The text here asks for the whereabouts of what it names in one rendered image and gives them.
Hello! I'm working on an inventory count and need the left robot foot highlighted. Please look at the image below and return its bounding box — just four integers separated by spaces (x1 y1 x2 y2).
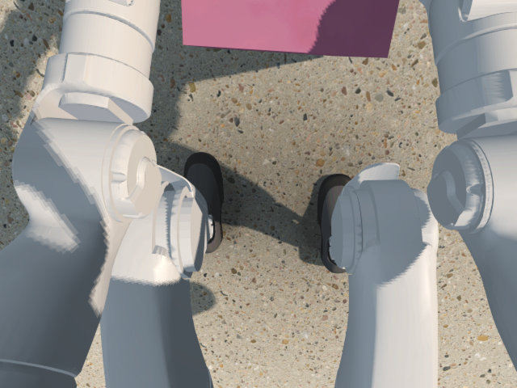
184 152 224 253

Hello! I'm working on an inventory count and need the robot left forearm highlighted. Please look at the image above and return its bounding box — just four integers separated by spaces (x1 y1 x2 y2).
11 0 161 195

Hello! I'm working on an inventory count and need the carton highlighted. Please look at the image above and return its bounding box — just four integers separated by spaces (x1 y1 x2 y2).
181 0 400 58

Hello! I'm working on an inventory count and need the robot right thigh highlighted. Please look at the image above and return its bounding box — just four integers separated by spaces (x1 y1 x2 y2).
332 179 438 388

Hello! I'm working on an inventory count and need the robot right forearm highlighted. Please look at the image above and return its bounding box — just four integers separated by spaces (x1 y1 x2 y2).
419 0 517 140

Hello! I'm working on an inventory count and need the robot right upper arm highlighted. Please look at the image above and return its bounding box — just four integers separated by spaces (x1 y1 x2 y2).
427 133 517 372

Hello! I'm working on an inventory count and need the robot left upper arm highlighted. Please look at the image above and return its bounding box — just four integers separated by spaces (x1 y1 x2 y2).
0 117 162 388

